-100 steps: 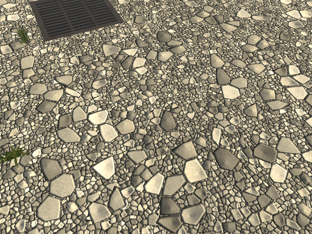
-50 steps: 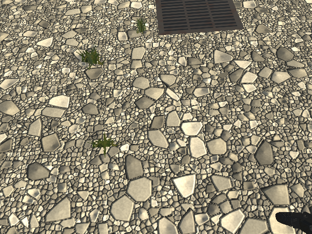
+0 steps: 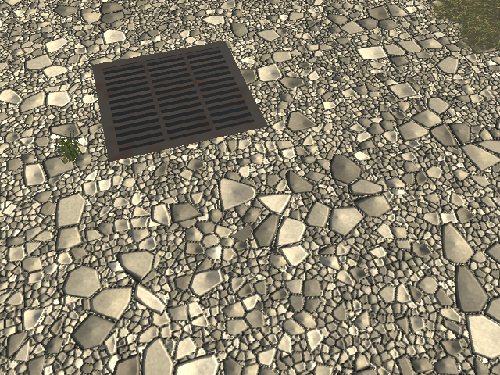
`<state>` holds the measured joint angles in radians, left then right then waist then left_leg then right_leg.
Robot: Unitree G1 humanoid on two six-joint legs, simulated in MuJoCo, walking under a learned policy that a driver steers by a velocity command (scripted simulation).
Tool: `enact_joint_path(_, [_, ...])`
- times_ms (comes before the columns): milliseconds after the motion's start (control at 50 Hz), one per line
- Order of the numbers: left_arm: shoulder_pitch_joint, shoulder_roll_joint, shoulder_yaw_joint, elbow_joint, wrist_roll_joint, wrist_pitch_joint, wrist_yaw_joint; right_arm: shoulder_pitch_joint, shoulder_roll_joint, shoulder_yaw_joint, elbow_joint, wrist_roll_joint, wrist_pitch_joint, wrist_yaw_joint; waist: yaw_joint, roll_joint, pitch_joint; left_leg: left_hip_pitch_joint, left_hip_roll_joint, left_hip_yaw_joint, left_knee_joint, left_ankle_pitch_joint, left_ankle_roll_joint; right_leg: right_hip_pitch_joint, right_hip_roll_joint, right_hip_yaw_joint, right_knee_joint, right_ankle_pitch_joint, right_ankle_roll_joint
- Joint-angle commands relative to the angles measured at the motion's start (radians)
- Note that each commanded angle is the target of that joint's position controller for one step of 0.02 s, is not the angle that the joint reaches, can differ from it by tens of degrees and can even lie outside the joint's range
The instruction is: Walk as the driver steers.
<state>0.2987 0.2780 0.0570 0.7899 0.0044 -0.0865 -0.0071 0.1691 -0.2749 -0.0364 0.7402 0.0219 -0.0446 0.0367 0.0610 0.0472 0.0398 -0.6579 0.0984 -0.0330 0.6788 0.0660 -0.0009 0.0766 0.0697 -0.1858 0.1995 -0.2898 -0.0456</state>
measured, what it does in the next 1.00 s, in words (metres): walks ahead: left foot, then right foot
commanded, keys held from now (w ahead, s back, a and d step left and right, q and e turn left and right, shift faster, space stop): w+q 0.46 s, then w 0.20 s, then w+e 0.34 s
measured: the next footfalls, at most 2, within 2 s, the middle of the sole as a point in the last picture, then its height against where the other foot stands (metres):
left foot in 0.12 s outside the picture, level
right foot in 0.60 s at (282, 343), level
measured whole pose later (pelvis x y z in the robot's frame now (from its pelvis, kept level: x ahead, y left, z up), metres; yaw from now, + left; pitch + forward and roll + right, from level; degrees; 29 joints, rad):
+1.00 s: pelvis +0.56 +0.10 +0.01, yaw +15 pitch +2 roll -1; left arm 0.42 0.28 0.05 0.81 -0.03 -0.05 0.00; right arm 0.04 -0.26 -0.02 0.64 0.01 -0.09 0.02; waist 0.12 0.03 0.03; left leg -0.52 0.02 -0.09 0.53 -0.05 -0.04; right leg -0.09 0.06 0.11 0.33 -0.27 -0.03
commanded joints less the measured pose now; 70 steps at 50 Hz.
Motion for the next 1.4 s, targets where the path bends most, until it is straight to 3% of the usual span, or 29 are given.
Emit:
enact_joint_path(20, [0.027, 0.174, 0.047, -0.026, -0.014, 0.016, 0.011, -0.147, -0.058, -0.008, -0.133, -0.001, -0.018, 0.024, 0.026, -0.074, 0.07, -0.084, -0.014, 0.046, -0.056, -0.082, 0.036, 0.047, -0.341, 0.058, 0.001, 0.543, -0.118])
enact_joint_path(80, [-0.006, 0.216, 0.058, -0.036, -0.019, 0.039, 0.028, -0.061, -0.105, -0.033, -0.147, -0.001, -0.007, 0.032, -0.051, -0.132, -0.03, 0.094, -0.106, 0.131, -0.053, -0.234, 0.097, 0.08, -0.34, 0.015, 0.208, 1.009, -0.08])
enact_joint_path(120, [-0.03, 0.21, 0.05, -0.049, -0.022, 0.047, 0.04, 0.212, -0.199, -0.087, -0.093, 0.003, 0.002, 0.012, -0.21, -0.099, -0.182, 0.51, -0.162, 0.106, -0.137, -0.183, 0.17, -0.097, -0.28, -0.022, 0.605, 0.971, -0.023])
enact_joint_path(140, [0.057, 0.104, 0.016, -0.091, 0.007, 0.028, 0.032, 0.298, -0.315, -0.118, -0.08, 0.001, 0.009, -0.008, -0.175, 0.124, -0.293, 0.903, 0.084, -0.311, -0.136, -0.192, 0.309, -0.501, -0.16, -0.013, 0.979, 0.321, 0.039])
enact_joint_path(160, [0.064, 0.069, -0.008, -0.113, 0.008, -0.011, 0.014, 0.278, -0.31, -0.107, -0.11, 0.001, -0.006, -0.003, -0.142, 0.165, -0.44, 1.087, 0.244, -0.815, -0.312, -0.333, 0.458, -0.758, 0.014, 0.21, 1.207, -0.312, 0.064])
enact_joint_path(180, [-0.058, 0.162, 0.016, -0.133, -0.033, -0.038, -0.003, 0.265, -0.229, -0.085, -0.112, -0.007, -0.015, 0.0, -0.197, 0.061, -0.362, 1.048, 0.221, -0.715, -0.369, -0.371, 0.393, -0.865, -0.055, 0.314, 1.23, -0.25, 0.041])
enact_joint_path(200, [-0.11, 0.163, 0.012, -0.158, -0.047, -0.053, -0.007, 0.215, -0.197, -0.076, -0.111, -0.005, -0.021, -0.001, -0.17, 0.011, -0.225, 0.906, 0.185, -0.572, -0.379, -0.323, 0.349, -0.883, -0.099, 0.297, 1.155, -0.16, 0.022])
enact_joint_path(240, [-0.109, 0.16, 0.019, -0.149, -0.004, -0.051, 0.005, 0.101, -0.145, -0.058, -0.133, -0.006, -0.022, -0.006, -0.086, -0.055, -0.095, 0.648, 0.103, -0.387, -0.403, -0.099, 0.301, -0.779, -0.165, 0.281, 0.982, -0.058, 0.037])
enact_joint_path(320, [-0.077, 0.12, 0.011, -0.145, 0.013, -0.012, 0.01, 0.078, -0.168, -0.062, -0.133, -0.013, -0.026, -0.025, -0.042, -0.014, -0.067, 0.461, 0.049, -0.271, -0.452, 0.095, 0.307, -0.683, -0.168, 0.247, 0.838, 0.027, 0.107])
enact_joint_path(420, [-0.272, 0.071, -0.011, -0.191, 0.006, -0.016, 0.005, 0.141, -0.192, -0.069, -0.098, 0.0, -0.01, -0.05, -0.117, 0.033, -0.041, 0.398, -0.036, -0.196, -0.423, -0.025, 0.224, -0.605, -0.096, 0.223, 0.452, 0.334, 0.134])
enact_joint_path(520, [-0.319, 0.117, 0.005, -0.2, -0.009, -0.038, -0.02, 0.201, -0.175, -0.064, -0.06, 0.003, 0.001, -0.057, -0.134, 0.063, -0.046, 0.528, 0.042, -0.315, -0.339, -0.129, 0.196, -0.562, -0.083, 0.261, 0.304, 0.352, 0.09])
enact_joint_path(580, [-0.195, 0.148, 0.028, -0.17, -0.003, -0.05, -0.017, 0.178, -0.159, -0.061, -0.053, -0.006, 0.005, -0.054, -0.059, 0.086, -0.067, 0.57, 0.038, -0.328, -0.218, 0.038, 0.163, -0.412, -0.071, 0.222, 0.245, 0.261, 0.02])
enact_joint_path(600, [-0.083, 0.18, 0.042, -0.153, 0.009, -0.055, -0.011, 0.177, -0.121, -0.046, -0.062, -0.013, 0.004, -0.049, -0.007, 0.055, -0.169, 0.528, -0.014, -0.284, -0.046, 0.06, 0.134, -0.22, -0.132, 0.267, 0.263, 0.268, -0.028])
enact_joint_path(620, [0.048, 0.254, 0.06, -0.142, 0.02, -0.053, -0.009, 0.266, -0.067, -0.024, -0.073, -0.028, -0.002, -0.049, 0.0, -0.123, -0.325, 0.321, -0.117, -0.205, 0.257, -0.202, 0.084, 0.098, -0.319, 0.518, 0.3, 0.258, -0.134])
enact_joint_path(640, [0.133, 0.271, 0.073, -0.083, 0.0, -0.038, -0.02, 0.356, -0.051, -0.015, -0.07, 0.009, -0.011, -0.049, -0.016, -0.41, -0.38, 0.014, -0.21, -0.125, 0.544, -0.637, 0.028, 0.275, -0.472, 0.954, 0.139, -0.054, -0.269])
enact_joint_path(660, [0.102, 0.183, 0.049, -0.098, -0.022, -0.037, -0.024, 0.28, -0.15, -0.034, -0.063, 0.021, -0.015, -0.05, 0.013, -0.238, -0.253, -0.092, -0.152, -0.179, 0.629, -0.606, 0.03, 0.192, -0.453, 0.97, 0.076, -0.268, -0.234])
enact_joint_path(700, [0.007, 0.127, 0.024, -0.105, -0.006, -0.024, -0.022, 0.074, -0.158, -0.036, -0.111, -0.009, -0.019, -0.047, 0.005, -0.082, -0.051, -0.096, -0.073, -0.095, 0.58, -0.464, 0.034, -0.055, -0.351, 0.707, 0.046, -0.096, -0.181])
enact_joint_path(780, [-0.024, 0.108, 0.013, -0.099, -0.01, -0.02, -0.016, 0.085, -0.093, -0.028, -0.116, -0.026, -0.036, -0.037, -0.059, -0.149, -0.05, 0.021, -0.023, -0.048, 0.365, -0.39, 0.006, -0.187, -0.254, 0.546, 0.004, 0.208, -0.193])
enact_joint_path(880, [0.025, 0.175, 0.035, -0.068, -0.028, 0.0, 0.007, -0.076, -0.044, -0.002, -0.15, -0.028, -0.05, -0.027, -0.016, -0.13, -0.031, 0.126, -0.061, -0.012, 0.002, -0.18, -0.04, -0.272, -0.218, 0.438, -0.011, 0.288, -0.183])
enact_joint_path(980, [0.101, 0.18, 0.039, -0.04, -0.037, 0.024, 0.017, -0.175, -0.083, -0.017, -0.173, -0.011, -0.068, -0.015, 0.004, -0.141, -0.027, 0.242, -0.1, -0.036, -0.167, -0.078, -0.037, -0.254, -0.237, 0.501, 0.051, 0.209, -0.146])
enact_joint_path(1020, [0.088, 0.184, 0.043, -0.043, -0.037, 0.031, 0.02, -0.14, -0.108, -0.03, -0.165, -0.008, -0.074, -0.017, -0.034, -0.154, -0.035, 0.333, -0.098, -0.035, -0.216, -0.107, -0.012, -0.256, -0.241, 0.534, 0.104, 0.184, -0.12])
enact_joint_path(1060, [0.069, 0.128, 0.026, -0.057, -0.027, 0.032, 0.019, 0.023, -0.158, -0.058, -0.13, -0.021, -0.077, -0.031, -0.122, -0.13, -0.123, 0.599, -0.036, -0.066, -0.252, -0.149, 0.045, -0.341, -0.159, 0.491, 0.303, 0.196, -0.066])
enact_joint_path(1080, [0.071, 0.057, 0.002, -0.084, -0.003, 0.028, 0.018, 0.187, -0.225, -0.075, -0.112, -0.031, -0.072, -0.042, -0.182, 0.02, -0.266, 0.838, 0.161, -0.253, -0.244, -0.198, 0.106, -0.48, -0.082, 0.393, 0.612, -0.02, -0.023])
enact_joint_path(1100, [0.178, 0.032, -0.007, -0.12, -0.037, 0.018, 0.02, 0.219, -0.272, -0.088, -0.086, -0.035, -0.054, -0.032, -0.122, 0.32, -0.333, 0.992, 0.329, -0.662, -0.361, -0.474, 0.233, -0.766, -0.012, 0.306, 0.866, -0.318, 0.009])
enact_joint_path(1120, [0.151, 0.131, 0.017, -0.091, -0.053, 0.023, 0.024, 0.181, -0.177, -0.068, -0.094, -0.025, -0.053, -0.027, -0.134, 0.175, -0.218, 0.907, 0.301, -0.66, -0.402, -0.622, 0.221, -0.856, -0.078, 0.345, 0.994, -0.26, 0.021])
enact_joint_path(1140, [0.078, 0.16, 0.029, -0.099, -0.048, 0.029, 0.022, 0.141, -0.129, -0.054, -0.095, -0.018, -0.053, -0.028, -0.137, 0.105, -0.118, 0.81, 0.263, -0.509, -0.408, -0.546, 0.191, -0.876, -0.103, 0.333, 1.021, -0.172, 0.024])
enact_joint_path(1180, [0.028, 0.131, 0.032, -0.1, -0.03, 0.041, 0.02, 0.062, -0.075, -0.038, -0.087, -0.029, -0.055, -0.023, -0.1, 0.031, -0.036, 0.659, 0.175, -0.307, -0.451, -0.31, 0.164, -0.822, -0.152, 0.317, 0.978, -0.055, 0.037])
enact_joint_path(1220, [0.026, 0.095, 0.027, -0.115, -0.035, 0.052, 0.009, 0.038, -0.08, -0.043, -0.071, -0.034, -0.064, -0.026, -0.072, 0.084, -0.022, 0.579, 0.158, -0.199, -0.495, -0.194, 0.174, -0.77, -0.186, 0.3, 0.954, 0.0, 0.052])
enact_joint_path(1400, [-0.198, 0.045, 0.002, -0.206, -0.026, 0.048, -0.032, 0.084, -0.17, -0.071, 0.005, -0.02, -0.057, -0.041, -0.123, -0.001, 0.024, 0.604, 0.149, 0.096, -0.535, 0.023, 0.168, -0.747, -0.176, 0.216, 0.556, 0.306, 0.05])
